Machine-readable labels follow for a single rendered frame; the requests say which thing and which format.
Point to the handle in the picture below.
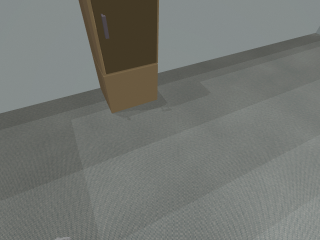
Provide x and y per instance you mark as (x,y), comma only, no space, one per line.
(105,26)

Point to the cupboard door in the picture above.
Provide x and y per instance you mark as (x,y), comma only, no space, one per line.
(132,29)

